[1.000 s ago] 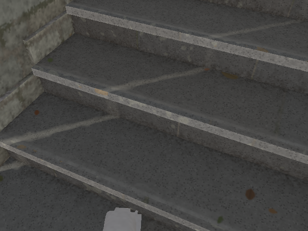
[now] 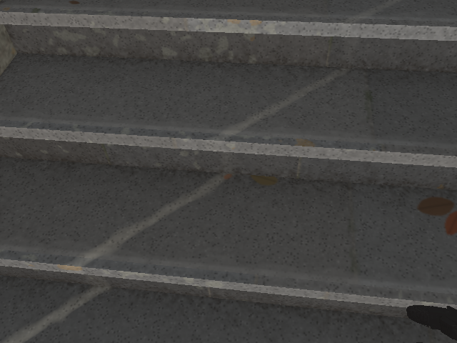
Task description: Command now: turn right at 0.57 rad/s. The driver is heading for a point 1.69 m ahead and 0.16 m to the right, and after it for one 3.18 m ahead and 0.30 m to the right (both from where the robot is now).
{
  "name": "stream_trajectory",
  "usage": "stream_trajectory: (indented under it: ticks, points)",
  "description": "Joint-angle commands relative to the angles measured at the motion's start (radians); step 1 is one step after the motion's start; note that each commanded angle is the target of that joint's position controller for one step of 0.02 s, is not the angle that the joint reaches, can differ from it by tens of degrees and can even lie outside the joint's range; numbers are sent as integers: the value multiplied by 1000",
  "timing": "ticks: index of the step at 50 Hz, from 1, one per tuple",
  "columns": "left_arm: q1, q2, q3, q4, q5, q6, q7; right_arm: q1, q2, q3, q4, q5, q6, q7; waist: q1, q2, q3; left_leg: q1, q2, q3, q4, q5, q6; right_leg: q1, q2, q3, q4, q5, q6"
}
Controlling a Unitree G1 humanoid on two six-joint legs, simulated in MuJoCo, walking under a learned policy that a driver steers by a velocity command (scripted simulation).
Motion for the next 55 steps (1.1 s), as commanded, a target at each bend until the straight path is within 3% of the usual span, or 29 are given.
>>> stream_trajectory:
  ticks: [1,2,4,5,6,7,8,9,10,11,12,13,14,17,20,22,25,27,29,31,32,33,34,35,38,40,42,49,55]
  points:
    - [-183,164,36,-139,-21,-33,0,35,-27,2,-77,6,4,12,-73,-116,-76,186,3,49,-255,-39,-3,-2,-185,210,-58,511,-200]
    - [-170,170,39,-125,-26,-27,5,35,-20,12,-93,9,5,16,-53,-140,-91,196,-1,53,-357,-41,11,38,-206,246,-28,522,-211]
    - [-150,196,48,-96,-23,-10,-3,49,-32,10,-94,46,-15,20,-43,-137,-87,230,-33,79,-617,67,44,122,-224,304,3,522,-238]
    - [-116,185,50,-89,-27,8,-16,57,-51,3,-94,57,-28,22,-31,-122,-90,280,-47,106,-730,162,63,147,-214,331,5,491,-237]
    - [-47,150,42,-70,-26,22,-22,42,-65,-2,-101,52,-36,15,-21,-101,-114,377,8,61,-748,274,106,111,-203,348,35,383,-192]
    - [-7,65,19,-86,-28,29,-16,56,-133,-18,-111,32,-46,-1,2,29,-217,551,147,-74,-697,702,254,14,-96,255,182,154,-74]
    - [-33,37,5,-125,-13,23,-11,85,-214,-45,-121,10,-58,0,-10,207,-209,746,353,-349,-756,972,500,-308,71,70,358,-238,70]
    - [-140,124,33,-138,-7,27,2,196,-203,-59,-90,-23,-63,-1,-113,167,-201,781,470,-492,-816,1018,590,-473,82,39,760,-468,161]
    - [-119,146,44,-115,-11,30,11,169,-190,-52,-72,-29,-69,-1,-86,60,-164,702,442,-439,-808,860,536,-543,46,67,1039,-374,173]
    - [-82,177,49,-78,-9,40,23,56,-125,-21,-96,-29,-63,13,-46,42,-113,567,382,-319,-804,754,459,-544,27,102,1215,-260,158]
    - [-97,164,51,-82,12,40,32,-7,-53,17,-118,-17,-42,20,-21,67,-98,474,314,-199,-820,696,403,-525,37,100,1280,-170,134]
    - [-131,151,44,-100,28,33,32,-23,4,44,-130,-3,-31,18,-24,14,-101,471,288,-123,-838,640,382,-534,31,92,1228,-98,122]
    - [-194,127,36,-133,32,33,37,31,17,57,-105,10,-4,13,-42,-15,-123,518,266,-109,-830,529,386,-584,29,79,1170,-109,129]
    - [-195,128,29,-106,5,22,38,134,-31,56,-96,3,13,21,-89,53,-97,606,287,-66,-888,388,415,-643,7,61,1063,-97,157]
    - [-252,113,20,-121,8,6,36,209,-67,51,-44,-1,23,40,-112,59,-74,638,333,-50,-929,309,426,-673,-33,10,915,-128,166]
    - [-206,102,11,-96,20,11,13,147,-88,48,-53,-7,4,53,-69,64,-62,576,362,3,-959,437,425,-578,-86,-41,897,-74,152]
    - [-177,82,-14,-111,30,38,-26,21,-131,32,-69,-19,-9,43,-15,47,-82,432,297,120,-912,524,360,-294,-140,-124,638,-103,111]
    - [-177,73,-24,-130,17,48,-44,40,-144,17,-47,-25,-26,37,-43,78,-60,479,325,107,-875,492,346,-251,-150,-113,450,-118,96]
    - [-119,67,-22,-129,-12,39,-46,24,-139,14,-31,-14,-29,52,-18,73,-47,504,352,86,-812,376,340,-157,-125,-136,176,10,68]
    - [-82,96,11,-102,-23,20,-26,81,-37,46,21,8,-19,88,-20,45,-65,385,294,124,-691,198,231,104,-53,-188,-64,240,-2]
    - [-96,173,43,-122,-9,8,-2,197,51,67,39,20,-17,94,-72,-74,-125,308,183,237,-567,96,120,262,-126,-80,-30,626,-98]
    - [-91,244,50,-155,-40,-2,7,321,75,78,7,48,-30,70,-107,-244,-256,166,93,181,-447,-145,9,440,-344,259,-27,906,-311]
    - [-62,155,35,-143,-39,-7,-8,228,-18,56,2,71,-36,72,-43,-186,-197,111,87,102,-415,-167,-32,379,-382,331,-43,671,-286]
    - [-122,125,26,-116,-44,-11,-27,142,-24,49,7,77,-31,72,-53,-120,-110,120,117,76,-404,-86,-26,249,-319,239,-24,501,-196]
    - [-277,64,6,-145,-72,-3,-70,221,-2,56,58,52,-22,78,-144,-75,-57,327,132,64,-563,127,21,29,-234,137,-19,323,-56]
    - [-226,58,10,-121,-38,13,-73,202,-8,64,75,47,-28,98,-84,-40,-42,349,109,88,-629,140,66,43,-153,54,-22,126,-9]
    - [-162,88,24,-90,-27,15,-60,156,-31,56,77,53,-31,111,-42,-29,-51,336,105,94,-643,114,74,110,-134,27,-19,172,4]
    - [-192,91,28,-63,-20,10,-39,174,-16,48,102,40,-39,103,-62,-36,-78,335,94,114,-632,164,85,162,-103,-52,68,434,-41]
    - [-202,78,27,-36,-32,18,-34,196,11,46,123,35,-32,107,-73,-23,-51,344,95,121,-634,113,74,122,-96,-55,56,350,-38]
